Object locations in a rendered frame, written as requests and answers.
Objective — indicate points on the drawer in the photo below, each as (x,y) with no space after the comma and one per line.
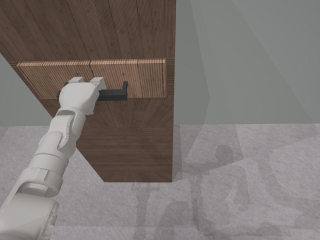
(146,78)

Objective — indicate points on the handle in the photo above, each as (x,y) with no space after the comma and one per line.
(109,94)

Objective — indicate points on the left robot forearm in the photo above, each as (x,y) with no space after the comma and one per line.
(43,176)

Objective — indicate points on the robot left upper arm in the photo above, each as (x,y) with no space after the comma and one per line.
(28,217)

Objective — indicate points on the left robot hand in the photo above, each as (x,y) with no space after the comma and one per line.
(82,95)

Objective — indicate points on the cabinet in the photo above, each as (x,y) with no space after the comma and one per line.
(125,141)

